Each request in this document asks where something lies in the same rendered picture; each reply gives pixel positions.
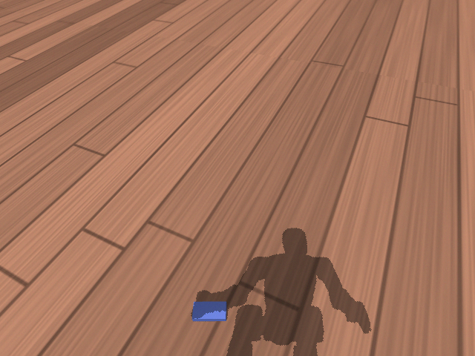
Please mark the small box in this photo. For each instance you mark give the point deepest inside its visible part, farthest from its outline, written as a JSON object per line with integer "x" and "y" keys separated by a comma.
{"x": 209, "y": 311}

